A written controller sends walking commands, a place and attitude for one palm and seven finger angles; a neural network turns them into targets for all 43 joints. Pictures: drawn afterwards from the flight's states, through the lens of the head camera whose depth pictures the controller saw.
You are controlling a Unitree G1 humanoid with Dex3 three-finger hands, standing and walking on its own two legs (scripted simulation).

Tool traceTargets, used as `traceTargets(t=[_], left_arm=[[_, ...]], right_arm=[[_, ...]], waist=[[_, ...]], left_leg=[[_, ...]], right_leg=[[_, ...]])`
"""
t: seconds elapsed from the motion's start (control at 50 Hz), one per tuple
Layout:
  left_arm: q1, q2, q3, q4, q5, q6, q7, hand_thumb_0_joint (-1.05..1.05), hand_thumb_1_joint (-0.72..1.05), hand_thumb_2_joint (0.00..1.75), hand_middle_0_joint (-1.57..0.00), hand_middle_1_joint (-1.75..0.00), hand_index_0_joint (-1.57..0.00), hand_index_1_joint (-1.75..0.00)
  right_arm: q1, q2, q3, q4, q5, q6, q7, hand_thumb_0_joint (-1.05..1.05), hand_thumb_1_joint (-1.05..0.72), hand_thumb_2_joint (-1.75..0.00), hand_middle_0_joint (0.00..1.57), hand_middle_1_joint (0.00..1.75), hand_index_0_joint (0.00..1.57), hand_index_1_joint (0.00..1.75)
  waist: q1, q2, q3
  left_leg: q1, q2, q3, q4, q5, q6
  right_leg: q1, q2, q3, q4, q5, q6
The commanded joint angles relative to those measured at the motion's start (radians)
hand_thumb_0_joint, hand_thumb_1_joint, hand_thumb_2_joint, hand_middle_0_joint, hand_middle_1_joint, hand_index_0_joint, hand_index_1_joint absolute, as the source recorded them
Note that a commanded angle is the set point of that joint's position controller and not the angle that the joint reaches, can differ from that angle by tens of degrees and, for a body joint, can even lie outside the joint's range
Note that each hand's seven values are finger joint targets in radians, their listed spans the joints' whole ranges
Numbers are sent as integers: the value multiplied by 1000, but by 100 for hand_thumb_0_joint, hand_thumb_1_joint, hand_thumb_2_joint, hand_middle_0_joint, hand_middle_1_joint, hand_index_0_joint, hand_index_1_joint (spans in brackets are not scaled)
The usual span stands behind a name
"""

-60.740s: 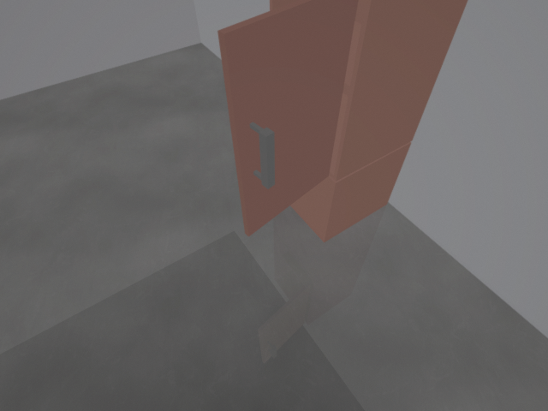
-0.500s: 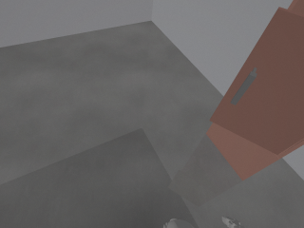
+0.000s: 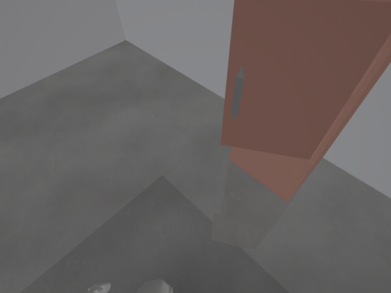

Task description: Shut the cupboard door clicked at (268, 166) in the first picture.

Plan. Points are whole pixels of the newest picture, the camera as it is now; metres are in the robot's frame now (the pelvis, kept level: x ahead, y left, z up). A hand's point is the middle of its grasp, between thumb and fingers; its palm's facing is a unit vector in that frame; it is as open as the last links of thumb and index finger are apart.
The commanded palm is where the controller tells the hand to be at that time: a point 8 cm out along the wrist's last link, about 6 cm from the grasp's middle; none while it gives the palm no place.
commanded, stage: turn to face it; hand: left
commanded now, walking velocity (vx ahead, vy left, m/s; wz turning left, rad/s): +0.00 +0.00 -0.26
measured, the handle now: (237, 93) +0.69 -0.11 -0.03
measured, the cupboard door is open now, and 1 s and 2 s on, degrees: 31 31 31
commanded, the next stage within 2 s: take the last steps up to it in 0.08 s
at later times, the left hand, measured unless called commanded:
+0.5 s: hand out of the picture +0.12 +0.19 -0.16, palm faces -0.16 -0.97 -0.20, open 7.4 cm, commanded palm none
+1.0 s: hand (173, 280) +0.18 +0.07 -0.20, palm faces -0.12 -0.99 -0.11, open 7.4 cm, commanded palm none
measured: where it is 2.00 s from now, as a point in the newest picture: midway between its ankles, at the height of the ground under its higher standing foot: outside the picture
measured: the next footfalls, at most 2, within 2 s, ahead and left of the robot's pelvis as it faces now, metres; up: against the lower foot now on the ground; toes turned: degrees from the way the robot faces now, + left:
left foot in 0.16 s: +0.06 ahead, +0.13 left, +0.00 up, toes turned +1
right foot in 0.62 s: +0.09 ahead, -0.18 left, +0.00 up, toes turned -15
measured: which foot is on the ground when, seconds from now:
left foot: up 0.00-0.14, down 0.16-0.60, up 0.62-0.94, down 0.96-1.00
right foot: down 0.00-0.18, up 0.20-0.60, down 0.62-0.98, up 1.00-1.00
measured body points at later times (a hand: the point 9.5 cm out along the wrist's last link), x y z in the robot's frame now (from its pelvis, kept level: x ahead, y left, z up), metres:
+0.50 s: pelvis +0.03 +0.00 +0.01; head +0.06 +0.01 +0.46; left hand +0.13 +0.25 -0.14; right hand -0.01 -0.24 -0.13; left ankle +0.02 +0.13 -0.74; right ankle +0.01 -0.15 -0.69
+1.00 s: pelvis +0.17 -0.09 -0.01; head +0.19 -0.06 +0.44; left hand +0.19 +0.13 -0.19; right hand +0.20 -0.33 -0.14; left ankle +0.23 -0.02 -0.74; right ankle +0.06 -0.17 -0.72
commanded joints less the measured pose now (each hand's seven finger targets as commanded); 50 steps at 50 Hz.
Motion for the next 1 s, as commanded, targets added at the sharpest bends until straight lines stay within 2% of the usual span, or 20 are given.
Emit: traceTargets(t=[0.0,0.1,0.14,0.18,0.26,0.4,0.48,0.54,0.56,0.58,0.6,0.62,0.66,0.72,0.84,0.9,0.92,0.94,0.96,0.98], left_arm=[[52,211,63,-43,8,-16,12,0,90,90,-20,-30,-20,-30],[8,189,65,-30,-3,-5,13,0,90,90,-20,-30,-20,-30],[64,93,45,-34,-15,3,5,0,90,90,-20,-30,-20,-30],[33,103,50,-40,-6,14,2,0,90,90,-20,-30,-20,-30],[25,115,65,-15,13,19,-33,0,90,90,-20,-30,-20,-30],[-50,77,51,-31,11,11,-61,0,90,90,-20,-30,-20,-30],[-59,70,46,-24,10,-2,-71,0,90,90,-20,-30,-20,-30],[64,97,54,34,11,-12,-68,0,90,90,-20,-30,-20,-30],[176,135,66,71,12,-22,-61,0,90,90,-20,-30,-20,-30],[289,242,87,108,17,-37,-45,0,90,90,-20,-30,-20,-30],[311,281,87,119,5,-34,-29,0,90,90,-20,-30,-20,-30],[262,261,78,102,1,-32,-20,0,90,90,-20,-30,-20,-30],[150,187,63,87,5,-40,-8,0,90,90,-20,-30,-20,-30],[82,115,36,78,5,-60,-1,0,90,90,-20,-30,-20,-30],[134,108,27,134,7,-76,4,0,90,90,-20,-30,-20,-30],[122,97,25,148,-8,-69,6,0,90,90,-20,-30,-20,-30],[144,68,22,145,-12,-66,4,0,90,90,-20,-30,-20,-30],[195,22,14,136,-14,-61,2,0,90,90,-20,-30,-20,-30],[161,45,10,109,-11,-60,1,0,90,90,-20,-30,-20,-30],[128,66,16,110,4,-50,4,0,90,90,-20,-30,-20,-30]], right_arm=[[-11,-42,-9,-70,7,-31,-8,0,-90,-90,20,30,20,30],[97,-36,-5,-27,10,-50,-20,0,-90,-90,20,30,20,30],[120,-159,-23,-27,-2,-68,-24,0,-90,-90,20,30,20,30],[100,-162,-16,-43,-19,-59,-36,0,-90,-90,20,30,20,30],[89,-117,-7,-44,-22,-75,-38,0,-90,-90,20,30,20,30],[186,-137,-35,18,-23,-93,-32,0,-90,-90,20,30,20,30],[164,-160,-46,38,-26,-90,-22,0,-90,-90,20,30,20,30],[131,-151,-46,51,-20,-85,-13,0,-90,-90,20,30,20,30],[97,-134,-42,43,-13,-86,-9,0,-90,-90,20,30,20,30],[69,-55,-21,15,1,-88,-2,0,-90,-90,20,30,20,30],[-3,-38,-10,-26,0,-84,-2,0,-90,-90,20,30,20,30],[-21,-55,-18,-27,-1,-79,0,0,-90,-90,20,30,20,30],[23,-53,-21,10,-8,-80,-2,0,-90,-90,20,30,20,30],[84,-12,-15,43,-14,-71,10,0,-90,-90,20,30,20,30],[52,32,-1,26,-8,-83,13,0,-90,-90,20,30,20,30],[145,13,2,63,-9,-101,3,0,-90,-90,20,30,20,30],[226,-35,-5,90,-14,-112,-3,0,-90,-90,20,30,20,30],[299,-129,-27,103,-23,-116,-11,0,-90,-90,20,30,20,30],[327,-160,-29,97,-22,-101,-20,0,-90,-90,20,30,20,30],[277,-133,-19,91,-17,-94,-26,0,-90,-90,20,30,20,30]], waist=[[37,-159,-122],[-14,-141,-120],[2,205,-142],[-9,156,-50],[0,134,-32],[-40,112,-41],[-36,169,-41],[29,90,-58],[88,16,-89],[139,-265,-125],[154,-348,-83],[127,-234,-14],[68,-278,17],[-1,-146,-1],[5,-113,-7],[-39,-70,-50],[-61,38,-99],[-69,255,-145],[-82,254,-137],[-64,199,-85]], left_leg=[[-4,-17,5,-149,-3,-5],[277,-41,14,-565,239,13],[410,230,-280,-687,474,123],[259,340,-339,-770,413,243],[311,262,-231,-821,151,189],[427,288,-124,-832,139,200],[359,283,-70,-792,125,187],[198,217,-5,-662,71,135],[101,153,72,-526,40,97],[-107,24,178,-250,-103,49],[-204,-13,96,-37,-251,52],[-229,15,20,58,-182,62],[-212,57,3,87,-81,59],[-65,47,24,4,32,47],[21,10,61,-315,95,50],[251,-24,79,-538,284,59],[402,34,-32,-588,397,86],[556,254,-313,-650,468,179],[561,384,-455,-744,479,277],[463,366,-402,-759,454,280]], right_leg=[[130,-244,225,-142,496,-174],[2,-184,225,-45,388,-97],[-169,4,72,166,-28,10],[-180,1,65,450,-288,27],[-325,-28,48,620,-144,43],[-351,-74,-12,399,-74,54],[-191,-55,-68,160,-95,45],[90,9,-123,-35,38,30],[244,-28,-68,-117,31,11],[400,-240,225,-240,-153,-71],[327,-367,431,-345,-203,-153],[229,-374,402,-376,-268,-185],[155,-325,343,-358,-221,-197],[49,-250,113,-315,70,-175],[122,-245,94,-268,280,-185],[86,-186,41,-112,317,-129],[4,-124,3,51,269,-87],[-186,-22,-78,270,-50,-33],[-284,12,-57,482,-329,-21],[-295,-30,11,569,-302,-19]])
